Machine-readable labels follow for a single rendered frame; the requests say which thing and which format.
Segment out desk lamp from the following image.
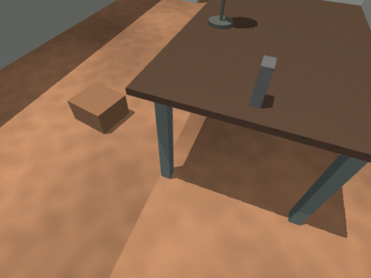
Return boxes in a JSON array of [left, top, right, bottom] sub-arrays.
[[208, 0, 234, 29]]

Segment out table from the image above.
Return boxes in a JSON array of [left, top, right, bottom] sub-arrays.
[[125, 0, 371, 225]]

